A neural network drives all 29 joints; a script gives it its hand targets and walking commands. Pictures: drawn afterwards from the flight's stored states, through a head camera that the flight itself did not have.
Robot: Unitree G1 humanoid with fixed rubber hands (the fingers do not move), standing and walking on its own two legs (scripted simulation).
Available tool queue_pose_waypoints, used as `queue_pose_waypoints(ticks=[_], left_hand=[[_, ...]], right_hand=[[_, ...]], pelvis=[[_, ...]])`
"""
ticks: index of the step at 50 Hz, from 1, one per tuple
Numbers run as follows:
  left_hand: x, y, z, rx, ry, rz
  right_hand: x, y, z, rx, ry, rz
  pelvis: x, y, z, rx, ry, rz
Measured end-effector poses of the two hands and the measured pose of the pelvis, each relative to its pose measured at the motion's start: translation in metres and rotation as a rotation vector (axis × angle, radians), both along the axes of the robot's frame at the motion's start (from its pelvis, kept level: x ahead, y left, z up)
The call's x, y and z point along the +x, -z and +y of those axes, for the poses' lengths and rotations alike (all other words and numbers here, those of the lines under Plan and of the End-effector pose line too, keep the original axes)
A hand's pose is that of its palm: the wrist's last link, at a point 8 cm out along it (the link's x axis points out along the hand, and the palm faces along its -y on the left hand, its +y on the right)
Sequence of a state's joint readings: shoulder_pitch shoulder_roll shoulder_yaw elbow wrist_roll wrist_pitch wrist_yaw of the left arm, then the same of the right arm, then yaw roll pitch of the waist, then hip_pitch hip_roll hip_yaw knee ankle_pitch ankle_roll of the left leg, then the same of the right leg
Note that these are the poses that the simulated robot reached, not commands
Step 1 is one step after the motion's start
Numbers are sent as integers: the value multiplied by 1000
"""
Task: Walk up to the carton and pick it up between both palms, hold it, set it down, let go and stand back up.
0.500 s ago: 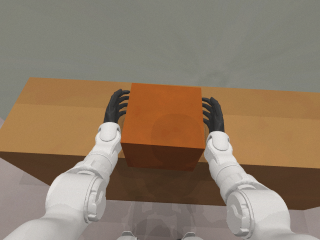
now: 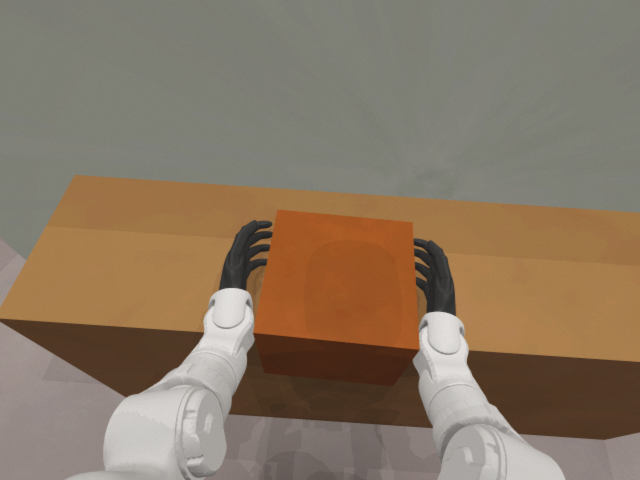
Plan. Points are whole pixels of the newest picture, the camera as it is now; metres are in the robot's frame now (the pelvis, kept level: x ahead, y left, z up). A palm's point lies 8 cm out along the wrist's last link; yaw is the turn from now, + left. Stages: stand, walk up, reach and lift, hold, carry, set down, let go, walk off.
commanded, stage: reach and lift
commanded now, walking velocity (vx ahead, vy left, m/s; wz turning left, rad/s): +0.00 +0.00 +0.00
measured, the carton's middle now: (336, 299) +0.36 -0.02 -0.02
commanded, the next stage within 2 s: none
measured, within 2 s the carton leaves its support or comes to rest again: leaves its support in 1.12 s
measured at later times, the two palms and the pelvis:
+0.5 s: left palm (237, 277) +0.38 +0.12 -0.01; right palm (436, 297) +0.36 -0.15 -0.01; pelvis +0.01 -0.01 +0.00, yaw +1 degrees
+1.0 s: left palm (237, 276) +0.39 +0.12 -0.01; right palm (436, 293) +0.36 -0.15 -0.01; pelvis +0.01 -0.01 +0.00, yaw +1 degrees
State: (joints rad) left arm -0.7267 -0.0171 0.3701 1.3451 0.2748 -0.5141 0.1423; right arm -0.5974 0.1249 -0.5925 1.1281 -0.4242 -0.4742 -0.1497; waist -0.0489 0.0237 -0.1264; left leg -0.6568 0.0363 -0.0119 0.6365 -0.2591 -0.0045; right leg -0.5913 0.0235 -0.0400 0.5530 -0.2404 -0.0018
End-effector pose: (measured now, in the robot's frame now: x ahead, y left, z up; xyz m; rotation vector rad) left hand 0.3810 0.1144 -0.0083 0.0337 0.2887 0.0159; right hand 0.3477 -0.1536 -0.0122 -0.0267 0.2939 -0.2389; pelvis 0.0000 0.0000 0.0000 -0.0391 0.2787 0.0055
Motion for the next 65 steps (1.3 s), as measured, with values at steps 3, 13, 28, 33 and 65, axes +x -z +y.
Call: queue_pose_waypoints(ticks=[3,13,28,33,65], left_hand=[[0,0,0,1,-2,-2],[3,1,1,2,-10,-8],[4,1,1,-9,-16,-8],[4,1,1,-14,-19,-7],[17,-29,-1,-43,-22,-108]], right_hand=[[1,0,0,-2,-3,-1],[6,-1,1,-4,-11,-6],[8,0,1,-3,-16,-4],[8,0,1,-4,-18,-3],[22,-33,-1,-16,-22,-103]], pelvis=[[1,-1,-1,0,-1,1],[6,-2,-4,-1,-9,8],[8,-3,-8,-4,-20,19],[7,-2,-8,-5,-21,25],[7,1,-2,-10,-26,38]])
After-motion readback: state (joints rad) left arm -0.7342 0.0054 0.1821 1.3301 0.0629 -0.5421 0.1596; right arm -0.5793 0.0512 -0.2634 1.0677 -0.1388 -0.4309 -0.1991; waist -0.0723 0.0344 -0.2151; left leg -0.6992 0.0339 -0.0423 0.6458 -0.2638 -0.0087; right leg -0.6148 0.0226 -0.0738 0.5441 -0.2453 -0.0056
